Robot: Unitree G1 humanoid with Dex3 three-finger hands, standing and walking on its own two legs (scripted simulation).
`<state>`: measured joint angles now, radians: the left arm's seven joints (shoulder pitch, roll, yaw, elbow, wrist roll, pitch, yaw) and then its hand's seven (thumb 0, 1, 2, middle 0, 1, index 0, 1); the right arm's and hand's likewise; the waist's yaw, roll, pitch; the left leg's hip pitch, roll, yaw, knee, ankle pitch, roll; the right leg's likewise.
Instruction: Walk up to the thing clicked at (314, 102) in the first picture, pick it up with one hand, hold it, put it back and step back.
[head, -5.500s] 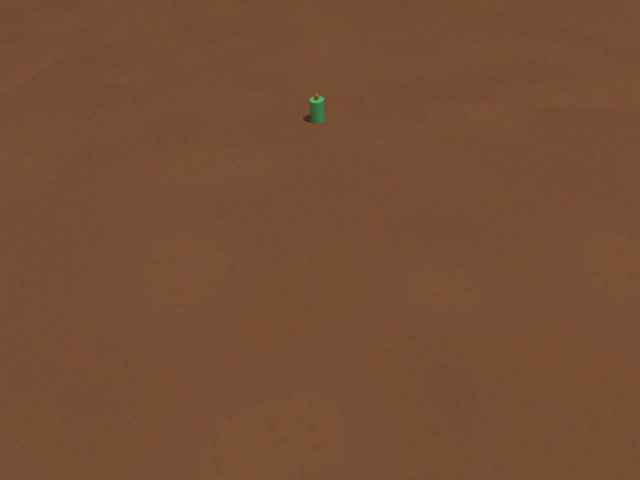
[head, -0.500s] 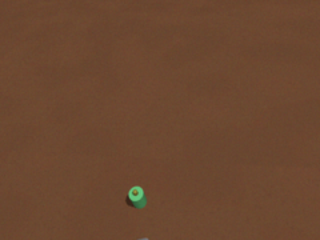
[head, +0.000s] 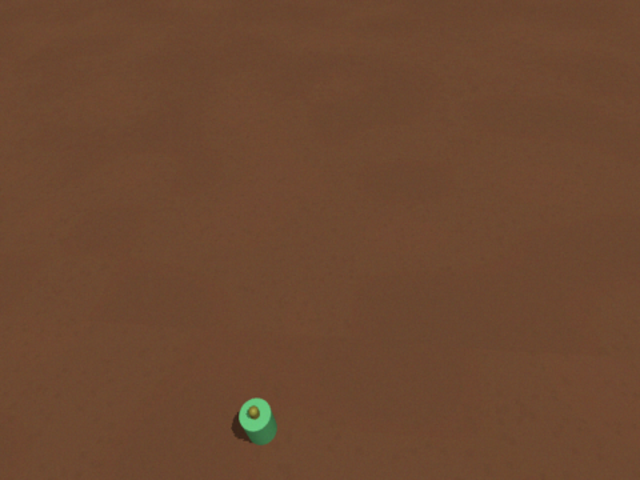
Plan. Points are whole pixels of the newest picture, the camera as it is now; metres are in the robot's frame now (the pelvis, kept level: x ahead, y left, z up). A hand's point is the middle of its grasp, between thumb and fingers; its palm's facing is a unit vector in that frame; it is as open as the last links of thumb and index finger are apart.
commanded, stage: walk up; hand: left
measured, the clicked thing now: (257, 419) +0.42 +0.24 -0.67
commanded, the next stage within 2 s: stand in 1.26 s
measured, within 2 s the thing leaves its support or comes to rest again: neither
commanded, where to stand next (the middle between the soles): +0.08 +0.01 m, yaw +2 degrees
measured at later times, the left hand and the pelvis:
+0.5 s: hand out of the picture +0.15 +0.25 -0.12, palm faces +0.02 -0.94 -0.34, open 7.3 cm; pelvis +0.03 +0.00 +0.02, yaw +2 degrees
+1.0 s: hand out of the picture +0.09 +0.26 -0.13, palm faces +0.05 -0.94 -0.34, open 7.4 cm; pelvis +0.04 +0.00 +0.03, yaw +3 degrees
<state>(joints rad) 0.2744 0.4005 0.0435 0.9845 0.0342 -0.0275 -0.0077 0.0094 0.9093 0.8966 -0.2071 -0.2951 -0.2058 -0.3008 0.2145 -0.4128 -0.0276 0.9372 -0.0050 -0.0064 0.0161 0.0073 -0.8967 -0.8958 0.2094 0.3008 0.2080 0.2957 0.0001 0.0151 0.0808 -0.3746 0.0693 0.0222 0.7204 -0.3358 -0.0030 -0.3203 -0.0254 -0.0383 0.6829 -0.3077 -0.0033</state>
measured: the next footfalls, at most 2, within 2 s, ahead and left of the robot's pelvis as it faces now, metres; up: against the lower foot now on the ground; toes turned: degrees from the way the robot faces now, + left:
none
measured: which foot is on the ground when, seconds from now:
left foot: down 0.00-1.00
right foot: down 0.00-1.00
